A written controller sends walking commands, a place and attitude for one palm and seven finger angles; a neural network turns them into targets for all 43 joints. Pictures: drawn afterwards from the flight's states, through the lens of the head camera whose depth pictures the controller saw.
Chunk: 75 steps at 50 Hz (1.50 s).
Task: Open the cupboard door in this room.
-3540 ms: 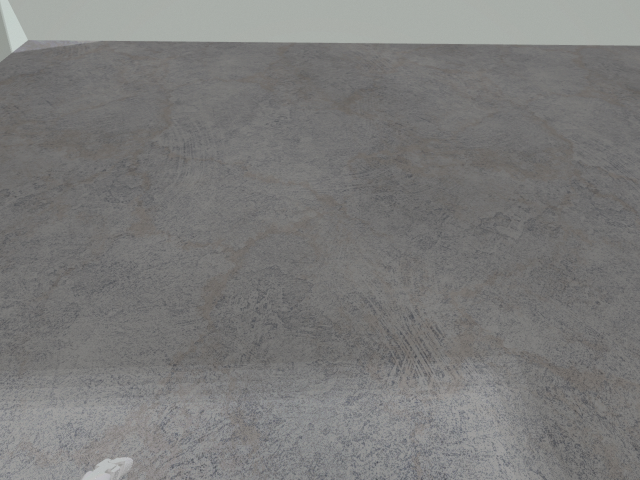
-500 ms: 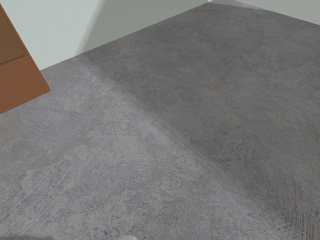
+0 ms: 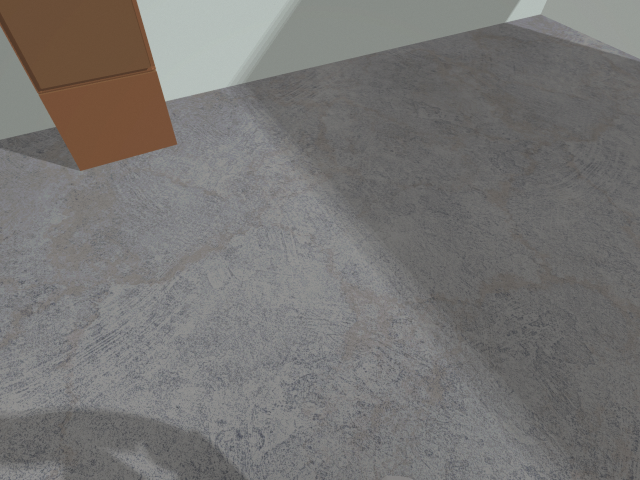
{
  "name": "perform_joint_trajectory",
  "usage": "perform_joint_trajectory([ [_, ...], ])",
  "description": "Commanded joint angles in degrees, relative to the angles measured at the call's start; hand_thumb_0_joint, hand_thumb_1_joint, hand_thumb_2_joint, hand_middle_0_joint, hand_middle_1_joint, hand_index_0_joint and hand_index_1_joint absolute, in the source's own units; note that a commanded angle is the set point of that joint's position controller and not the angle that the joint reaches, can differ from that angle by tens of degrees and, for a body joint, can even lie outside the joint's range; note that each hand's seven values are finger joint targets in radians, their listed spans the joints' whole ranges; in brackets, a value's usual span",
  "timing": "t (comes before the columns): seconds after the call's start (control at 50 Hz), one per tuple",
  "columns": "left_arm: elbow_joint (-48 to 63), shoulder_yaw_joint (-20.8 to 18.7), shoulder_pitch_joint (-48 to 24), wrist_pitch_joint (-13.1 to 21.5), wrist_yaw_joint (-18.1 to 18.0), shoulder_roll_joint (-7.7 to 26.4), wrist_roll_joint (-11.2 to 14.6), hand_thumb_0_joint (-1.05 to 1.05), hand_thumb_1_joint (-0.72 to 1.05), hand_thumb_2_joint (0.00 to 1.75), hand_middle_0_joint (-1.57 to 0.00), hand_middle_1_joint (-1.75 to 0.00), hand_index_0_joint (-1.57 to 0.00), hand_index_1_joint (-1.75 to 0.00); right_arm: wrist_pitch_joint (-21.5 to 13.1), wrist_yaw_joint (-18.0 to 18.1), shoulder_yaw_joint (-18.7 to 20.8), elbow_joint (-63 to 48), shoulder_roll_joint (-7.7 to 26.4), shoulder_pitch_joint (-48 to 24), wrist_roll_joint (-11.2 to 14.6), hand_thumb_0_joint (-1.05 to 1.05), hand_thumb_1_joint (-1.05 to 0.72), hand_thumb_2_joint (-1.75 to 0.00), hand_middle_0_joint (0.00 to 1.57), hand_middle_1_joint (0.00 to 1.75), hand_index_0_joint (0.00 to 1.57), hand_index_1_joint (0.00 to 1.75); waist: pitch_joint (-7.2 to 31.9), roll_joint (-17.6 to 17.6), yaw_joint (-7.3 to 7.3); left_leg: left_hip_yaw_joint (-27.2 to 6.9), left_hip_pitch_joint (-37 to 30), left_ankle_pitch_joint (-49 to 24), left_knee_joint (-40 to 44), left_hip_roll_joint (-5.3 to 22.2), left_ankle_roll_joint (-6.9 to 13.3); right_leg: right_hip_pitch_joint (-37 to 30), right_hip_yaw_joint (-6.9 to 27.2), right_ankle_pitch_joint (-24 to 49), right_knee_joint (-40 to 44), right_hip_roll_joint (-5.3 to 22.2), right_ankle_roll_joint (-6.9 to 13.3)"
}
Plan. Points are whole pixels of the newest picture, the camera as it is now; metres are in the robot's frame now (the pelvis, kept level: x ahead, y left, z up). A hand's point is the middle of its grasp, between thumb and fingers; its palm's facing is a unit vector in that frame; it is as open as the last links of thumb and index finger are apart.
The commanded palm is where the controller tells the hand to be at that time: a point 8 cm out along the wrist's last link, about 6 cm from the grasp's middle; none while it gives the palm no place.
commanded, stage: turn or walk to find it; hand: left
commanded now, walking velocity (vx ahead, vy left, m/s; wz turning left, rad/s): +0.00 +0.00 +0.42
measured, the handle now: out of the picture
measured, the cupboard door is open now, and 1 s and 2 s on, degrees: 0 0 0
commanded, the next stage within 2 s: stand and wait in 0.18 s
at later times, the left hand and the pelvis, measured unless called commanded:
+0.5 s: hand out of the picture -0.03 +0.15 -0.16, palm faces +0.20 -0.95 -0.24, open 7.3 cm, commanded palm none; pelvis -0.03 -0.04 +0.00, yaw +10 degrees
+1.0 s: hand out of the picture -0.11 +0.17 -0.18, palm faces +0.22 -0.96 -0.18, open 7.3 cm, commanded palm none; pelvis -0.06 +0.00 +0.00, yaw +10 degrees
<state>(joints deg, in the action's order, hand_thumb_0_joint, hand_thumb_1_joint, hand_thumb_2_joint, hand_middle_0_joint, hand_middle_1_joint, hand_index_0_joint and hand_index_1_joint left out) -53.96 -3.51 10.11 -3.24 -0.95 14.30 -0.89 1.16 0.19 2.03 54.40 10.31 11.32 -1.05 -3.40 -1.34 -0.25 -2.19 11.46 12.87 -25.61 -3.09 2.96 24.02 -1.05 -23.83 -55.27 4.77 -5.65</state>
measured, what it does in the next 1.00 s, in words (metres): steps on the spot: right foot, then left foot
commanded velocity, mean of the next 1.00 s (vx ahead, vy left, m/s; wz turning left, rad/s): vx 0.00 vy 0.00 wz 0.11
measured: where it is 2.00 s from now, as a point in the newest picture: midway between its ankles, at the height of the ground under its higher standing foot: outside the picture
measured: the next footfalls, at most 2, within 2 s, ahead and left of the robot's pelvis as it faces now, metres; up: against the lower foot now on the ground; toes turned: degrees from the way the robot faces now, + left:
right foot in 0.16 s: +0.04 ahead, -0.14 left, +0.00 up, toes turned +2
left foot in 0.58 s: -0.06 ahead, +0.10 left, +0.00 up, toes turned +12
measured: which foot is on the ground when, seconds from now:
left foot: down 0.00-0.16, up 0.18-0.56, down 0.58-1.00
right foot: up 0.00-0.14, down 0.16-1.00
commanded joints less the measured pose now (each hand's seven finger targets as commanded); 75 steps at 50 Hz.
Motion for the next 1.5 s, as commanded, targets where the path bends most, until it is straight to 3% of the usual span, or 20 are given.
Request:
perform_joint_trajectory([
  [0.0,5.6,-0.7,-2.0,1.3,-0.4,2.8,0.3,0.00,0.90,0.90,-0.20,-0.30,-0.20,-0.30,-0.4,1.0,3.7,-2.8,12.6,3.0,-0.5,0.00,-0.90,-0.90,0.20,0.30,0.20,0.30,3.9,9.6,-1.69,-16.5,-3.4,-24.5,5.6,16.0,7.6,0.2,0.3,-1.6,7.7,-1.3,1.0],
  [0.06,5.3,-0.7,0.9,1.8,-0.7,2.8,0.7,0.00,0.90,0.90,-0.20,-0.30,-0.20,-0.30,-0.1,0.7,3.9,-3.2,12.6,1.7,-0.5,0.00,-0.90,-0.90,0.20,0.30,0.20,0.30,4.8,9.0,-0.16,-18.0,0.9,-24.0,3.6,14.7,6.8,-7.4,-0.2,1.8,16.8,-3.0,1.9],
  [0.1,4.5,-1.0,4.0,2.5,-0.8,3.4,0.6,0.00,0.90,0.90,-0.20,-0.30,-0.20,-0.30,0.0,0.5,3.9,-3.5,11.9,0.9,-0.1,0.00,-0.90,-0.90,0.20,0.30,0.20,0.30,5.9,7.2,1.54,-16.7,5.9,-17.6,0.4,11.7,3.9,-16.2,-0.8,11.0,28.8,-2.7,2.3],
  [0.12,4.4,-1.4,5.2,3.1,-1.1,5.7,0.2,0.00,0.90,0.90,-0.20,-0.30,-0.20,-0.30,-0.1,0.2,3.7,-3.5,10.0,1.6,0.4,0.00,-0.90,-0.90,0.20,0.30,0.20,0.30,7.0,2.2,2.03,-14.1,11.8,-9.4,-3.9,8.5,0.9,-23.3,3.5,13.8,34.6,1.8,3.3],
  [0.14,4.6,-2.4,6.1,3.6,-1.6,10.9,-0.7,0.00,0.90,0.90,-0.20,-0.30,-0.20,-0.30,-0.1,-0.1,3.1,-4.4,6.2,2.8,0.8,0.00,-0.90,-0.90,0.20,0.30,0.20,0.30,7.4,-13.1,2.18,-4.6,21.6,8.8,-16.0,0.7,-3.2,-28.6,18.0,16.1,38.6,16.1,8.3],
  [0.16,5.3,-2.3,6.3,3.2,-1.4,12.2,-0.4,0.00,0.90,0.90,-0.20,-0.30,-0.20,-0.30,0.5,0.1,3.9,-5.1,7.9,1.4,0.1,0.00,-0.90,-0.90,0.20,0.30,0.20,0.30,5.8,-13.8,3.05,-2.0,20.8,20.2,-28.1,-0.5,-4.2,-19.5,21.6,18.7,40.3,23.3,13.7],
  [0.2,6.5,-1.8,-0.5,3.2,-1.6,7.9,-0.1,0.00,0.90,0.90,-0.20,-0.30,-0.20,-0.30,2.1,-0.4,4.2,-2.3,8.8,3.0,-0.4,0.00,-0.90,-0.90,0.20,0.30,0.20,0.30,0.8,-10.2,0.05,-4.1,18.3,13.7,-39.3,2.4,-4.2,-8.5,15.5,4.7,43.8,17.0,13.7],
  [0.24,6.6,-0.8,-3.2,3.3,-1.4,5.2,-0.2,0.00,0.90,0.90,-0.20,-0.30,-0.20,-0.30,2.3,-0.8,4.0,-0.1,7.4,5.7,-0.5,0.00,-0.90,-0.90,0.20,0.30,0.20,0.30,-1.3,-6.2,-2.02,-2.1,17.2,8.3,-42.3,3.5,-4.7,-6.2,8.7,6.7,42.3,12.2,11.7],
  [0.28,5.7,-0.4,-1.4,3.8,-1.2,4.6,-0.3,0.00,0.90,0.90,-0.20,-0.30,-0.20,-0.30,2.3,-0.8,3.6,0.9,6.3,6.9,-0.4,0.00,-0.90,-0.90,0.20,0.30,0.20,0.30,-0.6,-6.8,-1.61,-0.9,16.3,5.7,-41.2,3.5,-5.4,-8.0,4.6,10.2,41.6,10.1,11.0],
  [0.36,3.0,-0.3,3.6,3.9,-1.2,4.6,-0.5,0.00,0.90,0.90,-0.20,-0.30,-0.20,-0.30,2.2,-0.4,3.0,1.5,5.9,4.6,-0.3,0.00,-0.90,-0.90,0.20,0.30,0.20,0.30,-0.7,-8.3,0.53,0.7,14.6,7.3,-33.0,4.8,-6.1,-10.7,5.2,10.6,41.9,10.7,12.2],
  [0.46,-0.7,-0.8,8.4,3.8,-1.0,6.2,-1.0,0.00,0.90,0.90,-0.20,-0.30,-0.20,-0.30,0.8,0.1,1.7,1.7,3.7,2.0,0.2,0.00,-0.90,-0.90,0.20,0.30,0.20,0.30,2.9,-8.7,3.00,3.9,8.9,13.3,-14.4,5.0,-5.5,-16.9,7.2,22.2,38.2,11.7,14.9],
  [0.52,-2.6,-0.3,7.1,3.7,-1.1,5.3,-0.2,0.00,0.90,0.90,-0.20,-0.30,-0.20,-0.30,-0.2,0.8,0.8,4.5,3.0,6.7,0.6,0.00,-0.90,-0.90,0.20,0.30,0.20,0.30,5.9,-7.4,0.37,5.1,-2.2,2.4,0.7,4.4,-4.9,-14.5,4.3,25.6,33.6,9.0,11.8],
  [0.54,-3.0,0.1,6.4,3.5,-1.1,4.0,0.3,0.00,0.90,0.90,-0.20,-0.30,-0.20,-0.30,-0.8,0.8,0.8,5.6,3.9,8.3,0.8,0.00,-0.90,-0.90,0.20,0.30,0.20,0.30,6.3,-3.8,-0.33,3.5,-7.2,-3.1,6.0,5.7,-4.4,-11.8,2.7,23.2,30.4,6.7,9.5],
  [0.58,-3.1,1.4,8.0,3.0,-0.8,-0.4,0.8,0.00,0.90,0.90,-0.20,-0.30,-0.20,-0.30,-1.7,1.4,1.2,5.2,8.9,6.4,0.2,0.00,-0.90,-0.90,0.20,0.30,0.20,0.30,4.7,10.7,1.11,-7.8,-6.0,-14.1,8.1,17.8,0.5,-6.9,-3.1,10.6,26.2,0.8,4.9],
  [0.6,-3.9,1.6,7.8,2.7,-0.9,-0.9,0.4,0.00,0.90,0.90,-0.20,-0.30,-0.20,-0.30,-1.3,1.5,0.9,4.8,9.1,3.3,0.1,0.00,-0.90,-0.90,0.20,0.30,0.20,0.30,2.6,9.9,1.90,-6.5,-0.6,-10.6,9.3,18.8,1.7,-9.7,-3.4,6.1,26.6,0.4,4.4],
  [0.64,-6.2,2.1,6.9,2.2,-0.7,-0.5,0.1,0.00,0.90,0.90,-0.20,-0.30,-0.20,-0.30,-1.8,2.3,0.3,5.9,7.0,2.2,0.2,0.00,-0.90,-0.90,0.20,0.30,0.20,0.30,-0.4,14.4,1.47,-4.5,0.2,-16.1,10.1,15.7,1.3,-10.5,-3.4,7.8,25.5,0.8,3.8],
  [0.72,-9.2,2.3,9.9,2.4,-0.5,0.2,0.0,0.00,0.90,0.90,-0.20,-0.30,-0.20,-0.30,-1.5,2.4,0.1,6.2,6.5,2.0,0.6,0.00,-0.90,-0.90,0.20,0.30,0.20,0.30,-1.7,8.1,1.88,-2.2,0.5,-16.5,6.6,12.9,0.3,-12.8,-3.1,15.1,29.5,1.7,3.7],
  [0.8,-9.8,2.2,10.0,2.3,-0.6,0.2,-0.2,0.00,0.90,0.90,-0.20,-0.30,-0.20,-0.30,-1.0,2.0,0.3,5.8,6.5,2.1,0.7,0.00,-0.90,-0.90,0.20,0.30,0.20,0.30,-3.2,3.0,1.64,-2.8,4.0,-4.3,7.3,11.2,-0.3,-13.1,-2.6,14.9,30.9,2.5,3.6],
  [0.94,-10.2,2.6,9.4,2.9,-0.9,-0.1,-0.1,0.00,0.90,0.90,-0.20,-0.30,-0.20,-0.30,-1.6,1.7,-0.1,7.0,5.4,4.9,0.7,0.00,-0.90,-0.90,0.20,0.30,0.20,0.30,-0.6,1.8,1.07,-2.0,2.1,-3.3,7.7,10.2,-0.8,-14.1,-2.0,15.8,32.3,3.0,4.2],
  [1.48,-9.3,1.4,9.0,3.1,-1.5,-0.4,0.2,0.00,0.90,0.90,-0.20,-0.30,-0.20,-0.30,-1.2,1.5,-0.2,9.4,2.1,10.5,0.4,0.00,-0.90,-0.90,0.20,0.30,0.20,0.30,-2.6,0.9,1.17,0.3,6.7,-1.3,4.9,8.7,-1.4,-13.4,-1.4,11.1,31.9,4.1,5.4],
])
